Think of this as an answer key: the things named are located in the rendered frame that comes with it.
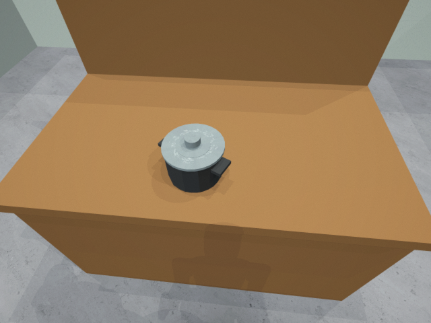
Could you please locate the lid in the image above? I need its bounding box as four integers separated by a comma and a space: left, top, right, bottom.
161, 124, 225, 172

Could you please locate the knob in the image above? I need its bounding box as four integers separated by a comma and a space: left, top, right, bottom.
184, 132, 201, 148

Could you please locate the pot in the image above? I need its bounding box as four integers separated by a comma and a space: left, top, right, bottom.
158, 139, 231, 192

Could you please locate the table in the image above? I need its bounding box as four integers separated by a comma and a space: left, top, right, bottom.
0, 0, 431, 301

